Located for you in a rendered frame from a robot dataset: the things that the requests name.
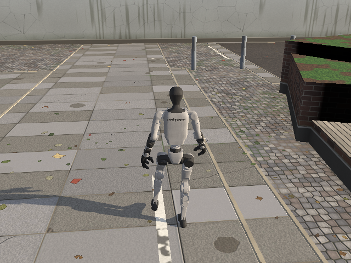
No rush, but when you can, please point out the right robot forearm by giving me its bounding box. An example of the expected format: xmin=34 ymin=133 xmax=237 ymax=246
xmin=196 ymin=131 xmax=205 ymax=149

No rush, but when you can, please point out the left robot hand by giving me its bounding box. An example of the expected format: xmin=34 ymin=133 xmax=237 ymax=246
xmin=141 ymin=155 xmax=154 ymax=169

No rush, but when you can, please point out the left robot shin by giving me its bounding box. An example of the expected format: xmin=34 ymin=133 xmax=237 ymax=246
xmin=153 ymin=170 xmax=162 ymax=204

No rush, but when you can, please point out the right robot hand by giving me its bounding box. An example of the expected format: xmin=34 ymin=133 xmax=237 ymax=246
xmin=194 ymin=146 xmax=206 ymax=156

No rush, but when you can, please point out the right robot upper arm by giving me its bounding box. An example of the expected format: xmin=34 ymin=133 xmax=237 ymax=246
xmin=187 ymin=110 xmax=202 ymax=140

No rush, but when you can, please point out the left robot forearm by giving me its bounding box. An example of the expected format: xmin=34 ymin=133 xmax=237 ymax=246
xmin=143 ymin=133 xmax=155 ymax=157

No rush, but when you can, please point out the left robot foot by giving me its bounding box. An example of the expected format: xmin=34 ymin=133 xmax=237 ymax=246
xmin=151 ymin=199 xmax=158 ymax=211

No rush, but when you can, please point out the left robot upper arm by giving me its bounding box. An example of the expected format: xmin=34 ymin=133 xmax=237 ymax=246
xmin=150 ymin=110 xmax=165 ymax=141

